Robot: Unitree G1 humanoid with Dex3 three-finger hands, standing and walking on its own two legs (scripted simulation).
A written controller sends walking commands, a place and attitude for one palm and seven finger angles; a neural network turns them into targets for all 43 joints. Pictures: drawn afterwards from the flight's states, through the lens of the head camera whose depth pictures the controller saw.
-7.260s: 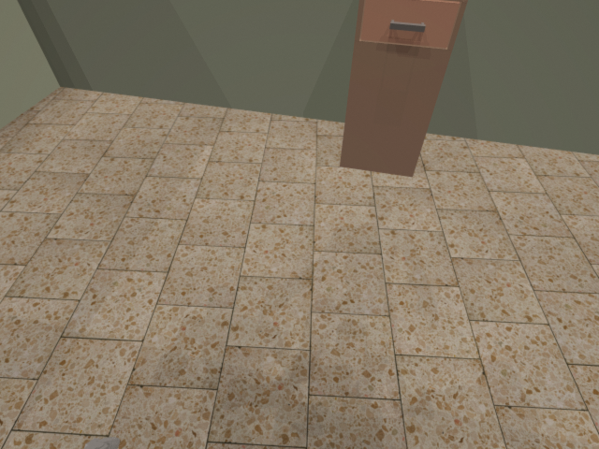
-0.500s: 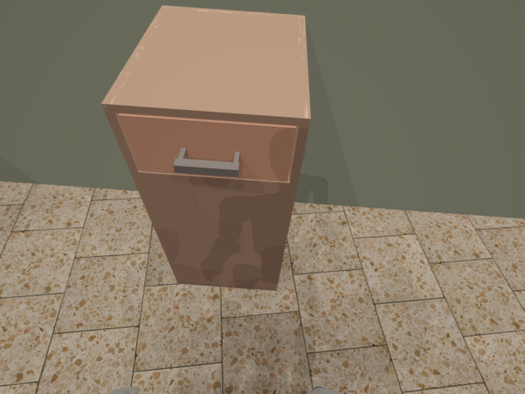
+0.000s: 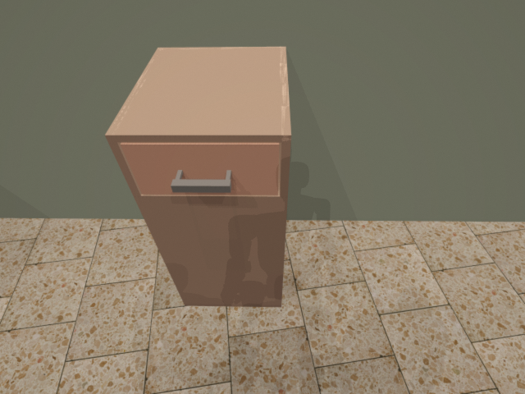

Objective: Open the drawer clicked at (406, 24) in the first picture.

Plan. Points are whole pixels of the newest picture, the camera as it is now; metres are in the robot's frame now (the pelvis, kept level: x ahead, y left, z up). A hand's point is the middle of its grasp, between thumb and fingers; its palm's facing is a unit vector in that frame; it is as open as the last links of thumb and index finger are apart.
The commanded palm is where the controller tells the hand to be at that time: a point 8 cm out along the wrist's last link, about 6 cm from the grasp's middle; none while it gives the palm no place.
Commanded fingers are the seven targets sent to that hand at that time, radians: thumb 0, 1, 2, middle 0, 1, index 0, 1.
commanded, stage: come to a stop and stand still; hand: left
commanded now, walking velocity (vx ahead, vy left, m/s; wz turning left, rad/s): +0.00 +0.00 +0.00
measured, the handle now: (203, 179) +0.56 +0.17 -0.03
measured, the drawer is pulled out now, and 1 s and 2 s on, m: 0.00 0.00 0.00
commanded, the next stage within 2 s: look again from close up in 0.24 s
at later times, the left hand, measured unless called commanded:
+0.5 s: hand out of the picture +0.01 +0.16 -0.18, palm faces +0.05 -0.98 -0.21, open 7.3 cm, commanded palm none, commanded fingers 0.00 0.90 0.90 -0.20 -0.30 -0.20 -0.30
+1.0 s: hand out of the picture -0.02 +0.21 -0.18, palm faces +0.05 -0.98 -0.19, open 7.4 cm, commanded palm none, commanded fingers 0.00 0.90 0.90 -0.20 -0.30 -0.20 -0.30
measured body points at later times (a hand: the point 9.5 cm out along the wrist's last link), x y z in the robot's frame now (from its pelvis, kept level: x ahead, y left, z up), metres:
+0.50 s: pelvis +0.01 -0.01 -0.01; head +0.01 -0.02 +0.44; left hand +0.01 +0.21 -0.16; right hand -0.01 -0.23 -0.17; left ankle +0.02 +0.12 -0.74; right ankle -0.03 -0.10 -0.74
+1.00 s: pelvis -0.02 +0.03 -0.01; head -0.03 +0.04 +0.44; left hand -0.02 +0.26 -0.17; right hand +0.03 -0.20 -0.15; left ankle +0.02 +0.12 -0.74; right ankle -0.03 -0.10 -0.74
